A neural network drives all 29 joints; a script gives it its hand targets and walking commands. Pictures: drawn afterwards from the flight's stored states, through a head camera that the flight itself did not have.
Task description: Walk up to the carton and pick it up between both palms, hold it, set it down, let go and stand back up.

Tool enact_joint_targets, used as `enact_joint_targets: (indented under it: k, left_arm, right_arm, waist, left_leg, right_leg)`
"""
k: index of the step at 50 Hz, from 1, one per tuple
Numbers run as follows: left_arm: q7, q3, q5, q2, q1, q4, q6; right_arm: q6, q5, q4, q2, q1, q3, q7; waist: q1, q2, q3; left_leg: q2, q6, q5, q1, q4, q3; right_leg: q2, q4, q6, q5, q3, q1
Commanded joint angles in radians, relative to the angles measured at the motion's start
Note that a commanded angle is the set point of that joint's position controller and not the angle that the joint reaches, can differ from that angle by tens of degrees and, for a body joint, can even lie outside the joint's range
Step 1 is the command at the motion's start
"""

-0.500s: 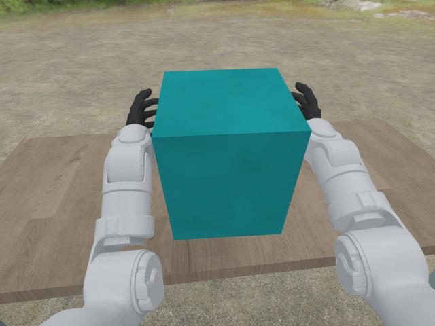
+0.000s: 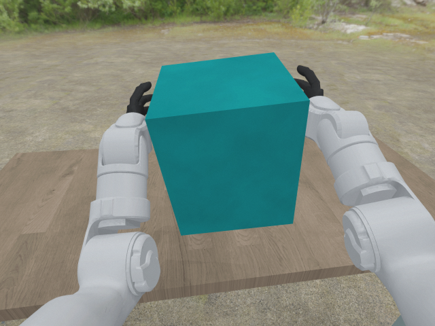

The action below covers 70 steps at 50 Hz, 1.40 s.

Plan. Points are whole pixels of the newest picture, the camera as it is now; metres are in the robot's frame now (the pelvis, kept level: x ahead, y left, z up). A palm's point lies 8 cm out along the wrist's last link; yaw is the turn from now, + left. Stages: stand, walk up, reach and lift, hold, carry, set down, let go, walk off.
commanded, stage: reach and lift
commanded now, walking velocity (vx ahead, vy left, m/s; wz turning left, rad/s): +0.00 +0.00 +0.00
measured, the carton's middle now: (227, 144) +0.37 -0.01 +0.23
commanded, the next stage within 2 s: hold in 0.32 s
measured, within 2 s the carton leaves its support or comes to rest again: neither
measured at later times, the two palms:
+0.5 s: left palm (133, 110) +0.37 +0.15 +0.30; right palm (313, 96) +0.37 -0.15 +0.32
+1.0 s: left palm (131, 104) +0.37 +0.15 +0.31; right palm (315, 90) +0.37 -0.15 +0.33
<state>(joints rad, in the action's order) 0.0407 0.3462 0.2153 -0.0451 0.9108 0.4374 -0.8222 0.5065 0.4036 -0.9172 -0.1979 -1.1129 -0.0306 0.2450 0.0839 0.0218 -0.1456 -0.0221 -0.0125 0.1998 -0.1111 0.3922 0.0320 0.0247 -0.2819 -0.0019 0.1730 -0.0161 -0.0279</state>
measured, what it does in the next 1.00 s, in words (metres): stands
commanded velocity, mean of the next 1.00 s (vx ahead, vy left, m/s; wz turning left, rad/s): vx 0.00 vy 0.00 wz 0.00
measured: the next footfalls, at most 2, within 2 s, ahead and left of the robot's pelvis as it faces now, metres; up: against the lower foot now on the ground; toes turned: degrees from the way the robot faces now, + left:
none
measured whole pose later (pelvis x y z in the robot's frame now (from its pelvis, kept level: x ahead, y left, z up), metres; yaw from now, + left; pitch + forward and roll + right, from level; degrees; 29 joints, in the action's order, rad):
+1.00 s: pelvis +0.00 -0.01 +0.00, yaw +1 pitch -3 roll -1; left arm 0.01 0.38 0.20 -0.10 1.04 0.54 -0.88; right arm 0.60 0.45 -0.98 -0.22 -1.23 -0.05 0.29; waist 0.07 0.00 -0.19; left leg -0.03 -0.02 0.19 -0.15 0.40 0.05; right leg 0.04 -0.29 0.01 0.17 -0.03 -0.06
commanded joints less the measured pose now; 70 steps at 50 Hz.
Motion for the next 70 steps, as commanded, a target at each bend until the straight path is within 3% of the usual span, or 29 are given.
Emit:
enact_joint_targets:
  k: [1, 15, 22, 26, 30, 35, 47, 50, 51, 53, 54, 55, 59, 61, 64, 65, 66, 70]
  left_arm:
    - [-0.133, -0.395, -0.167, 0.564, 0.859, -0.162, 0.09]
    - [-0.139, -0.371, -0.176, 0.541, 0.885, -0.131, 0.072]
    - [-0.113, -0.382, -0.202, 0.538, 0.945, -0.162, 0.037]
    - [-0.126, -0.338, -0.184, 0.519, 0.934, -0.09, 0.02]
    - [-0.142, -0.313, -0.176, 0.507, 0.953, -0.053, 0.024]
    - [-0.155, -0.292, -0.166, 0.488, 0.964, -0.038, 0.028]
    - [-0.151, -0.293, -0.181, 0.498, 0.989, -0.038, 0.042]
    - [-0.147, -0.296, -0.187, 0.503, 0.994, -0.035, 0.045]
    - [-0.151, -0.263, -0.157, 0.485, 0.972, 0.034, 0.042]
    - [-0.16, -0.263, -0.146, 0.505, 0.999, 0.066, 0.053]
    - [-0.16, -0.281, -0.155, 0.521, 1.003, 0.048, 0.06]
    - [-0.162, -0.262, -0.151, 0.51, 0.995, 0.069, 0.064]
    - [-0.148, -0.278, -0.18, 0.539, 0.956, -0.016, 0.076]
    - [-0.134, -0.276, -0.181, 0.521, 0.952, -0.066, 0.078]
    - [-0.131, -0.273, -0.177, 0.5, 0.922, -0.072, 0.067]
    - [-0.131, -0.278, -0.177, 0.493, 0.939, -0.074, 0.067]
    - [-0.134, -0.274, -0.17, 0.495, 0.941, -0.059, 0.063]
    - [-0.131, -0.329, -0.2, 0.529, 0.985, -0.088, 0.061]
  right_arm:
    - [0.027, 0.163, 0.321, 0.72, -0.717, -0.183, -0.098]
    - [0.064, 0.179, 0.363, 0.739, -0.768, -0.195, -0.077]
    - [0.091, 0.233, 0.36, 0.728, -0.832, -0.215, -0.086]
    - [0.113, 0.205, 0.274, 0.694, -0.815, -0.158, -0.089]
    - [0.121, 0.197, 0.23, 0.679, -0.826, -0.125, -0.088]
    - [0.124, 0.207, 0.222, 0.674, -0.838, -0.121, -0.083]
    - [0.111, 0.216, 0.255, 0.696, -0.872, -0.129, -0.085]
    - [0.109, 0.213, 0.255, 0.698, -0.875, -0.126, -0.086]
    - [0.115, 0.178, 0.203, 0.675, -0.831, -0.098, -0.091]
    - [0.103, 0.124, 0.162, 0.667, -0.841, -0.039, -0.11]
    - [0.098, 0.119, 0.155, 0.662, -0.831, -0.034, -0.116]
    - [0.097, 0.12, 0.157, 0.668, -0.842, -0.043, -0.118]
    - [0.07, 0.187, 0.316, 0.705, -0.906, -0.134, -0.105]
    - [0.074, 0.209, 0.336, 0.719, -0.881, -0.169, -0.094]
    - [0.08, 0.209, 0.361, 0.719, -0.853, -0.185, -0.085]
    - [0.091, 0.196, 0.313, 0.712, -0.822, -0.167, -0.086]
    - [0.093, 0.188, 0.302, 0.711, -0.822, -0.158, -0.091]
    - [0.094, 0.172, 0.313, 0.721, -0.846, -0.139, -0.098]
  waist:
    - [0.016, -0.077, -0.298]
    - [0.009, -0.045, -0.307]
    - [-0.021, -0.066, -0.348]
    - [-0.013, -0.057, -0.273]
    - [-0.007, -0.067, -0.275]
    - [-0.006, -0.067, -0.288]
    - [-0.014, -0.059, -0.313]
    - [-0.013, -0.06, -0.317]
    - [-0.019, -0.077, -0.248]
    - [-0.01, -0.091, -0.214]
    - [0.002, -0.102, -0.241]
    - [-0.008, -0.089, -0.236]
    - [-0.03, -0.075, -0.407]
    - [-0.032, -0.047, -0.427]
    - [-0.039, -0.014, -0.411]
    - [-0.025, -0.014, -0.366]
    - [-0.034, -0.027, -0.335]
    - [-0.016, -0.043, -0.349]
  left_leg:
    - [0.059, -0.056, -0.313, 0.121, -0.02, -0.007]
    - [0.065, -0.037, -0.261, 0.102, -0.024, -0.004]
    - [0.053, -0.043, -0.309, 0.111, -0.005, -0.002]
    - [0.05, -0.039, -0.216, 0.056, -0.039, -0.007]
    - [0.052, -0.046, -0.211, 0.037, -0.041, -0.001]
    - [0.058, -0.049, -0.24, 0.037, -0.035, 0.003]
    - [0.06, -0.04, -0.236, 0.043, -0.032, 0.004]
    - [0.059, -0.038, -0.223, 0.039, -0.034, 0.004]
    - [0.063, -0.037, -0.162, -0.021, -0.049, -0.005]
    - [0.048, -0.041, -0.054, -0.085, -0.093, -0.003]
    - [0.042, -0.047, -0.073, -0.083, -0.094, 0.002]
    - [0.047, -0.044, -0.092, -0.086, -0.086, -0.002]
    - [0.065, -0.049, -0.293, 0.004, -0.013, 0.007]
    - [0.071, -0.049, -0.354, 0.038, 0.005, 0.008]
    - [0.073, -0.032, -0.299, 0.035, -0.007, 0.004]
    - [0.065, -0.033, -0.263, 0.031, -0.023, 0.008]
    - [0.064, -0.031, -0.226, 0.014, -0.034, 0.003]
    - [0.054, -0.044, -0.208, 0.003, -0.037, 0.005]
  right_leg:
    - [0.058, 0.021, -0.061, -0.254, 0.004, 0.036]
    - [0.054, 0.024, -0.071, -0.246, 0.008, 0.033]
    - [0.07, 0.016, -0.064, -0.217, 0.009, 0.011]
    - [0.058, 0.031, -0.055, -0.147, 0.02, 0.002]
    - [0.051, 0.029, -0.049, -0.177, 0.027, 0.021]
    - [0.049, 0.024, -0.053, -0.218, 0.025, 0.036]
    - [0.053, 0.029, -0.058, -0.185, 0.018, 0.013]
    - [0.053, 0.031, -0.057, -0.17, 0.018, 0.006]
    - [0.037, 0.032, -0.043, -0.148, 0.027, 0.01]
    - [0.035, 0.029, -0.029, -0.069, 0.023, 0.005]
    - [0.04, 0.016, -0.023, -0.098, 0.023, 0.026]
    - [0.036, 0.019, -0.024, -0.114, 0.026, 0.037]
    - [0.048, -0.012, -0.041, -0.318, 0.029, 0.116]
    - [0.057, -0.021, -0.058, -0.377, 0.022, 0.125]
    - [0.052, -0.012, -0.066, -0.337, 0.023, 0.105]
    - [0.052, -0.005, -0.06, -0.29, 0.02, 0.081]
    - [0.049, 0.004, -0.056, -0.241, 0.02, 0.059]
    - [0.057, 0.006, -0.042, -0.197, 0.017, 0.049]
